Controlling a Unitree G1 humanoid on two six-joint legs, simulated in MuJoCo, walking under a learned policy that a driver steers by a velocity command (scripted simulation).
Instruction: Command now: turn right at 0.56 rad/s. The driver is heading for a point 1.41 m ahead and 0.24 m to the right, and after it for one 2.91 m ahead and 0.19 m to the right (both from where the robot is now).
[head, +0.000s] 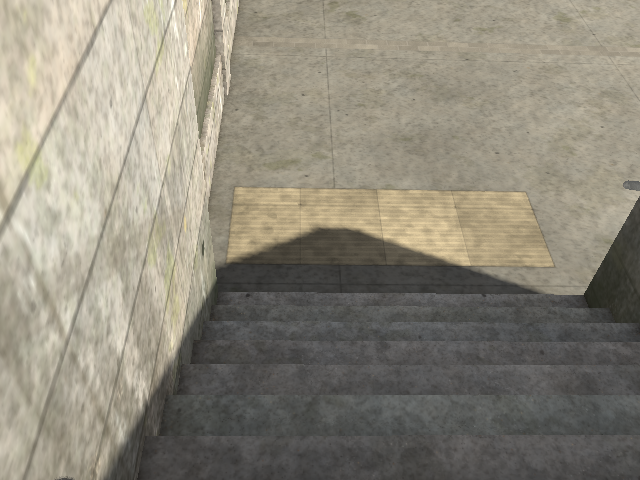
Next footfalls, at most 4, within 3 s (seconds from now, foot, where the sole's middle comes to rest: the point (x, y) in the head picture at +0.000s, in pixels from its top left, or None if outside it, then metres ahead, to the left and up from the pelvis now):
0.40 right None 0.06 -0.15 -0.76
0.92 left None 0.30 -0.08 -0.95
1.26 right None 0.57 -0.38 -1.14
1.70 left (319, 474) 0.80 -0.02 -1.33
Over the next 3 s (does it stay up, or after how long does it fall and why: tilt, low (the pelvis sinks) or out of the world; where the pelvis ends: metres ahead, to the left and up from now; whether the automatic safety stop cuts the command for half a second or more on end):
stays up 1.58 -0.35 -1.17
